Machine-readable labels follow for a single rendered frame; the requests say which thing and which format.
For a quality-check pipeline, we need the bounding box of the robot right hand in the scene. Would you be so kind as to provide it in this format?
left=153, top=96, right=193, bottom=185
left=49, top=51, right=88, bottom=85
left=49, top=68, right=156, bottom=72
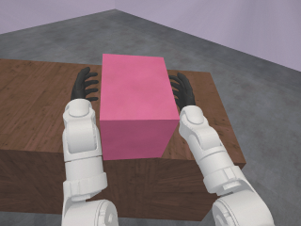
left=168, top=73, right=196, bottom=112

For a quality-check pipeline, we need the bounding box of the robot left upper arm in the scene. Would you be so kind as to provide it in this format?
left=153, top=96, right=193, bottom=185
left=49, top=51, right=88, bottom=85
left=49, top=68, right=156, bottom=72
left=62, top=199, right=119, bottom=226

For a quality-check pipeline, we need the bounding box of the robot left hand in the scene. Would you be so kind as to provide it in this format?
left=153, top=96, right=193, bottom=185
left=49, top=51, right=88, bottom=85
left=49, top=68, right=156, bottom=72
left=71, top=67, right=99, bottom=102

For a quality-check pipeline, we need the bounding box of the robot right upper arm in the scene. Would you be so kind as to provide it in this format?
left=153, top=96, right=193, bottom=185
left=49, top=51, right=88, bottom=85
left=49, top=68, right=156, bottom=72
left=212, top=189, right=275, bottom=226

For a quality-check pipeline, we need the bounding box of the pedestal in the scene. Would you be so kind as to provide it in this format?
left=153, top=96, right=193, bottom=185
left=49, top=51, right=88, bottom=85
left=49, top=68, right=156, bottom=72
left=0, top=58, right=246, bottom=221

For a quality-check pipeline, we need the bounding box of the left robot forearm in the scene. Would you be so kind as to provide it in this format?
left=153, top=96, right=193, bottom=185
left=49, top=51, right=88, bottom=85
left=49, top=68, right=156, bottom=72
left=61, top=98, right=108, bottom=226

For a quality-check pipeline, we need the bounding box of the right robot forearm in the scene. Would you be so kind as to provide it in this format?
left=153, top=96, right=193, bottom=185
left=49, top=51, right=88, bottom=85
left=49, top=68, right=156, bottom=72
left=179, top=105, right=274, bottom=223

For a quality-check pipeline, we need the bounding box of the carton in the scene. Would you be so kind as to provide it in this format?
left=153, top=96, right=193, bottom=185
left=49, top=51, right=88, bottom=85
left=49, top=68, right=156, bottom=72
left=100, top=54, right=180, bottom=161

